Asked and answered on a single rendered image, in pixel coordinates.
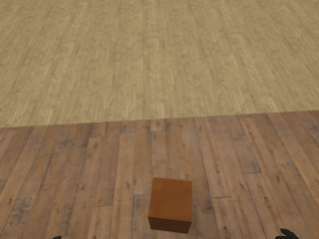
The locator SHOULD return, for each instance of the right robot hand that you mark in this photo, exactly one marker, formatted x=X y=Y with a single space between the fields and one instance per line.
x=289 y=234

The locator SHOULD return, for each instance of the carton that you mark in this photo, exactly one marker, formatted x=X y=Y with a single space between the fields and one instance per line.
x=171 y=205

